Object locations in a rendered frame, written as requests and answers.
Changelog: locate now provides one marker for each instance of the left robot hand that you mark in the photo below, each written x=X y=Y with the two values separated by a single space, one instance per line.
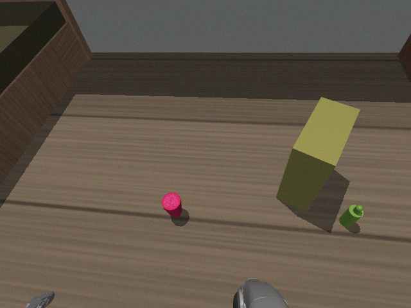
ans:
x=41 y=301

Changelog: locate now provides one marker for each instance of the bed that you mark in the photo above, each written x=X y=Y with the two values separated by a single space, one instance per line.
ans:
x=42 y=51

